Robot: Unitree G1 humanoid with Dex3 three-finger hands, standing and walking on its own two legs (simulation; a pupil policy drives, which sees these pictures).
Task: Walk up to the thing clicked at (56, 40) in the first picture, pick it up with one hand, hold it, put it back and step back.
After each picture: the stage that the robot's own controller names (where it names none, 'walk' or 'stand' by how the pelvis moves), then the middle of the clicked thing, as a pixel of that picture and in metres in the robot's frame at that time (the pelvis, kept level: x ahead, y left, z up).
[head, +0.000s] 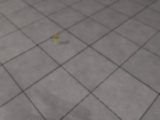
stand; (56, 39) +1.46 +0.27 -0.72
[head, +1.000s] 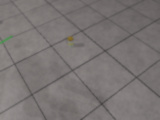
walk; (70, 41) +1.34 +0.19 -0.72
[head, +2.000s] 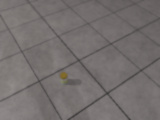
walk; (64, 78) +0.79 +0.17 -0.70
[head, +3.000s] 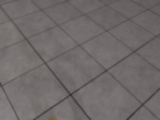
walk; out of the picture +0.42 +0.18 -0.71
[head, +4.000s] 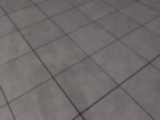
stand; out of the picture +0.25 +0.15 -0.71
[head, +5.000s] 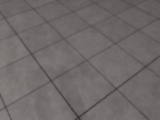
stand; out of the picture +0.25 +0.15 -0.72
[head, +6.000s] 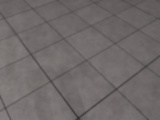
stand; out of the picture +0.24 +0.15 -0.73
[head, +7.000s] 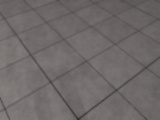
stand; out of the picture +0.23 +0.15 -0.73
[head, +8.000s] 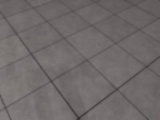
stand; out of the picture +0.23 +0.15 -0.73
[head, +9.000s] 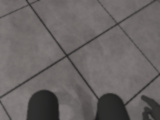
go down; (42, 97) +0.30 +0.17 -0.43
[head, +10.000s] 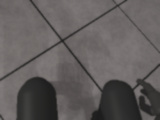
go down; (35, 86) +0.32 +0.20 -0.32
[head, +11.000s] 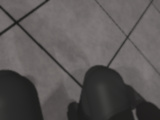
close in; out of the picture +0.29 +0.23 -0.22
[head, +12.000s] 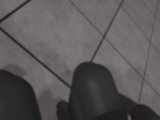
close; out of the picture +0.33 +0.22 -0.20
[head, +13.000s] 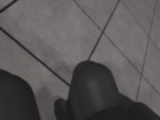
lift; out of the picture +0.38 +0.23 -0.23
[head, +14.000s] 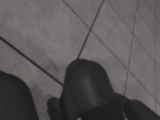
lift; out of the picture +0.38 +0.21 -0.23
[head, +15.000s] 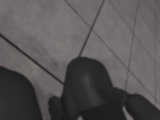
lift; out of the picture +0.39 +0.20 -0.23
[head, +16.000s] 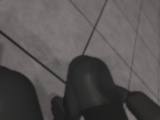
lift; out of the picture +0.39 +0.18 -0.22
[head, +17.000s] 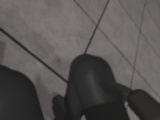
lift; out of the picture +0.39 +0.18 -0.22
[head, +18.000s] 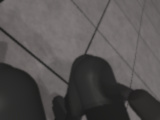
lift; out of the picture +0.40 +0.18 -0.22
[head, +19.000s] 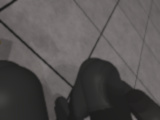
lift; out of the picture +0.41 +0.19 -0.23
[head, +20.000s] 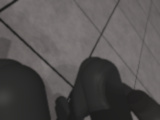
lift; out of the picture +0.41 +0.20 -0.22
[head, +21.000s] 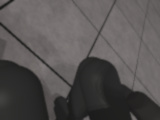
lift; out of the picture +0.41 +0.21 -0.22
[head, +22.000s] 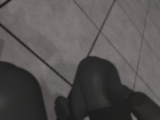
lift; out of the picture +0.41 +0.21 -0.22
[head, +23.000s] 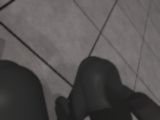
lift; out of the picture +0.41 +0.21 -0.22
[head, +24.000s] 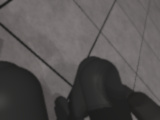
lift; out of the picture +0.41 +0.22 -0.22
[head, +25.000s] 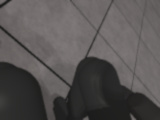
lift; out of the picture +0.41 +0.22 -0.22
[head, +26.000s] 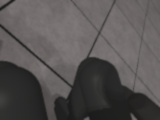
lift; out of the picture +0.41 +0.22 -0.22
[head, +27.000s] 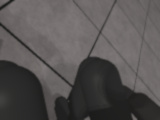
lift; out of the picture +0.41 +0.22 -0.22
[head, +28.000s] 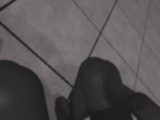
lift; out of the picture +0.41 +0.22 -0.22
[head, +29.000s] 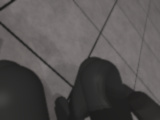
lift; out of the picture +0.41 +0.22 -0.22
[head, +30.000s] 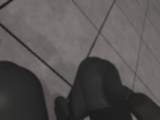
lift; out of the picture +0.41 +0.22 -0.22
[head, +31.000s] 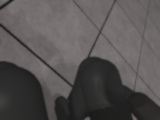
lift; out of the picture +0.41 +0.23 -0.22
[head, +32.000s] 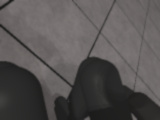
lift; out of the picture +0.41 +0.23 -0.22
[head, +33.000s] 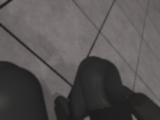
lift; out of the picture +0.41 +0.23 -0.22
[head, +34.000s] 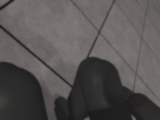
lift; out of the picture +0.41 +0.23 -0.22
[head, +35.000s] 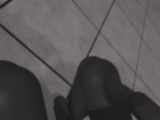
lift; out of the picture +0.41 +0.23 -0.22
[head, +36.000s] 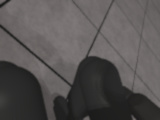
lift; out of the picture +0.41 +0.23 -0.22
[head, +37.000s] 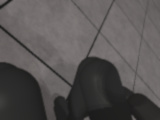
lift; out of the picture +0.41 +0.24 -0.22
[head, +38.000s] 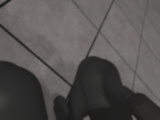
lift; out of the picture +0.41 +0.24 -0.22
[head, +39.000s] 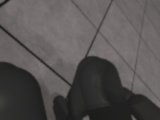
lift; out of the picture +0.41 +0.24 -0.22
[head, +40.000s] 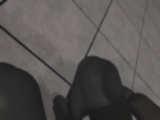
lift; out of the picture +0.41 +0.24 -0.22
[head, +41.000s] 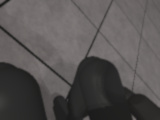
lift; out of the picture +0.41 +0.24 -0.22
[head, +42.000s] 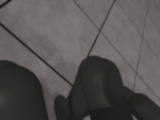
lift; out of the picture +0.41 +0.24 -0.22
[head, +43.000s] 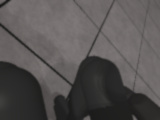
lift; out of the picture +0.41 +0.24 -0.22
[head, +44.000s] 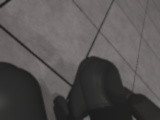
lift; out of the picture +0.41 +0.25 -0.22
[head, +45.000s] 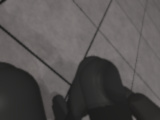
lift; out of the picture +0.41 +0.25 -0.22
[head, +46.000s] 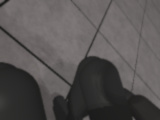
lift; out of the picture +0.41 +0.25 -0.22
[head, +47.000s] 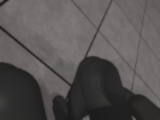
lift; out of the picture +0.41 +0.25 -0.22
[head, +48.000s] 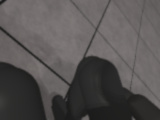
lift; out of the picture +0.41 +0.25 -0.22
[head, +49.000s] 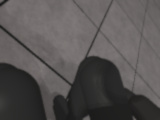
lift; out of the picture +0.41 +0.25 -0.22
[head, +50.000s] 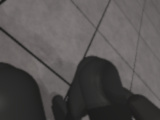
lift; out of the picture +0.41 +0.26 -0.22
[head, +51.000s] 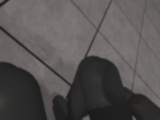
lift; out of the picture +0.41 +0.26 -0.22
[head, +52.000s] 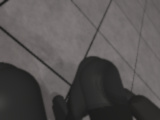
lift; out of the picture +0.41 +0.26 -0.22
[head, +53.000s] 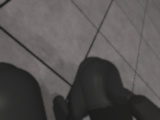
lift; out of the picture +0.41 +0.26 -0.22
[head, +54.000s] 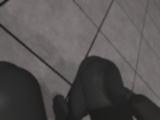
lift; out of the picture +0.42 +0.26 -0.22
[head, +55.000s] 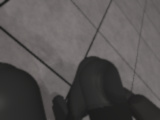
lift; out of the picture +0.41 +0.26 -0.22
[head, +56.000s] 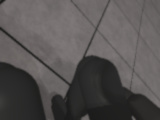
lift; out of the picture +0.42 +0.26 -0.22
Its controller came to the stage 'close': yes
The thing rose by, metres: 0.01
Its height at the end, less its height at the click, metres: -0.02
